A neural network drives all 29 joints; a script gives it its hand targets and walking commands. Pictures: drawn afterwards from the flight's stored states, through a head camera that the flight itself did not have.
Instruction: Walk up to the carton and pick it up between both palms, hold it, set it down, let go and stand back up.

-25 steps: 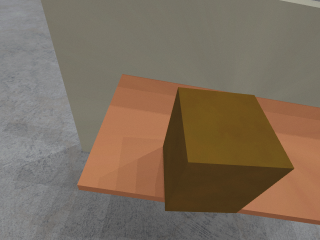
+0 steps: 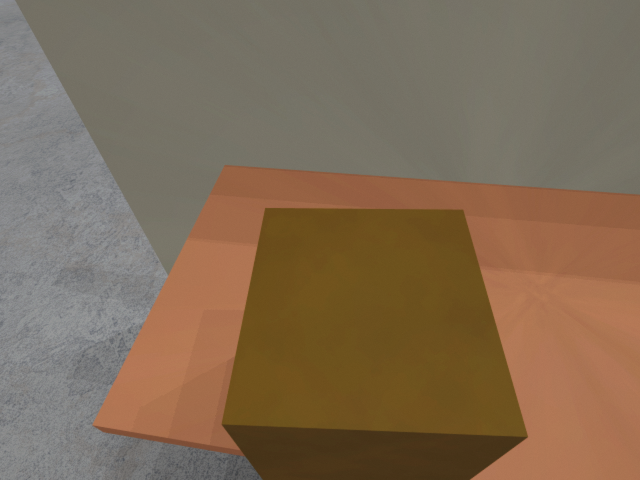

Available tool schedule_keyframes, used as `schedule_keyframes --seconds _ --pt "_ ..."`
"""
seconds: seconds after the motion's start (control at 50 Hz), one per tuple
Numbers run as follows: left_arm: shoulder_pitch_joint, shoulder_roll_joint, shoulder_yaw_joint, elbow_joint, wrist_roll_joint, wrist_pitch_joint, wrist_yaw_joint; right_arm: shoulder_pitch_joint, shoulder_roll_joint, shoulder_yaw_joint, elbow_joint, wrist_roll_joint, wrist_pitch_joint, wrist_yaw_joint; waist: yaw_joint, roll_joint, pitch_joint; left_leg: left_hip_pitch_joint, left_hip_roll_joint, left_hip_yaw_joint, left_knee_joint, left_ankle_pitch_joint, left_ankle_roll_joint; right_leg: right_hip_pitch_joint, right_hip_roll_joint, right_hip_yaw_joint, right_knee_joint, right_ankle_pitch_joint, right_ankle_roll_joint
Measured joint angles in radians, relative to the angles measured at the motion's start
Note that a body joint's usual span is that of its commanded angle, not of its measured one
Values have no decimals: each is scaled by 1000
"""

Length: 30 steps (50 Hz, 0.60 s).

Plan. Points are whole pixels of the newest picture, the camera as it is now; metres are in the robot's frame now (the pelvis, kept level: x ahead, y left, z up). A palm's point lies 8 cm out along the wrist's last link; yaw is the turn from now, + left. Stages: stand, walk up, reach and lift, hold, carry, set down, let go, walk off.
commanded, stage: walk up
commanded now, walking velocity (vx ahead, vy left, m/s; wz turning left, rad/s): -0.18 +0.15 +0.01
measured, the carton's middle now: (359, 360) +0.25 -0.04 +0.07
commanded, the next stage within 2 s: none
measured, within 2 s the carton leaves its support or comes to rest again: neither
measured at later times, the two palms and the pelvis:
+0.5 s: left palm out of the picture -0.03 +0.33 -0.15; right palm out of the picture -0.06 -0.20 -0.13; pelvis -0.09 +0.06 -0.01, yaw +2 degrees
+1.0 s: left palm out of the picture -0.01 +0.31 -0.14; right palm out of the picture -0.16 -0.14 -0.12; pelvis -0.06 +0.07 +0.01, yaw +1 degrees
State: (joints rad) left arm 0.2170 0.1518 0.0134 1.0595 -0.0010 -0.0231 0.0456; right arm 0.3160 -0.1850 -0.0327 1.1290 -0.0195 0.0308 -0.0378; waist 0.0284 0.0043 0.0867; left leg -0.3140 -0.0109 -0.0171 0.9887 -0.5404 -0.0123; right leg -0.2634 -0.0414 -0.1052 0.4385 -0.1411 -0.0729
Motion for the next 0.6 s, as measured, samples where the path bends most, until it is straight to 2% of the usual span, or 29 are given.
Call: schedule_keyframes --seconds 0.04,0.14,0.22,0.28,0.34,0.4,0.46,0.48,0.5,0.54,0.58,0.6 --pt "26 9 4 0 -3 10 4 -55 -38 -18 -38 -3 25 4 7 11 17 -68 -4 -32 51 51 -15 4 -14 15 -12 18 4" --pt "63 41 21 1 10 48 4 -123 -91 -41 -114 -3 59 33 -2 37 23 -185 -4 -103 139 188 -41 -36 -44 31 0 37 13" --pt "57 63 28 -25 16 54 6 -117 -104 -44 -142 -6 71 53 -5 39 1 -212 -18 -110 215 234 -66 -69 -63 30 -7 61 22" --pt "34 76 31 -52 18 51 5 -98 -106 -43 -148 -10 72 55 -8 31 -21 -187 -22 -84 207 222 -80 -86 -74 18 -23 85 29" --pt "9 87 32 -77 21 51 -1 -80 -97 -34 -150 -12 67 50 -11 13 -50 -111 -9 -32 66 170 -76 -102 -75 6 -44 112 36" --pt "-12 99 35 -97 28 58 -5 -60 -80 -19 -152 -6 58 44 -11 -15 -80 7 9 26 -153 88 -49 -116 -55 -5 -65 142 42" --pt "-27 113 41 -115 26 68 -10 -26 -68 -5 -150 5 39 35 -21 -36 -97 143 23 41 -440 132 -6 -142 -32 -30 -46 150 56" --pt "-29 123 47 -116 22 71 -12 -23 -52 -2 -137 4 32 32 -23 -66 -91 153 13 45 -470 159 8 -162 -42 -23 -2 96 60" --pt "-17 127 51 -115 17 77 -14 -14 -37 5 -128 3 30 31 -20 -89 -89 154 8 54 -467 176 20 -184 -41 -3 57 -32 64" --pt "28 114 52 -101 14 96 -19 21 -20 19 -119 1 27 32 -23 -85 -112 162 29 59 -492 202 33 -224 4 49 197 -186 63" --pt "60 93 48 -78 6 112 -32 59 -7 28 -105 0 14 33 -45 -54 -131 176 51 29 -566 246 35 -235 46 98 306 -193 56" --pt "68 86 48 -70 3 111 -42 70 1 32 -94 -1 8 32 -42 -44 -129 186 55 20 -610 278 33 -236 60 125 352 -175 54"
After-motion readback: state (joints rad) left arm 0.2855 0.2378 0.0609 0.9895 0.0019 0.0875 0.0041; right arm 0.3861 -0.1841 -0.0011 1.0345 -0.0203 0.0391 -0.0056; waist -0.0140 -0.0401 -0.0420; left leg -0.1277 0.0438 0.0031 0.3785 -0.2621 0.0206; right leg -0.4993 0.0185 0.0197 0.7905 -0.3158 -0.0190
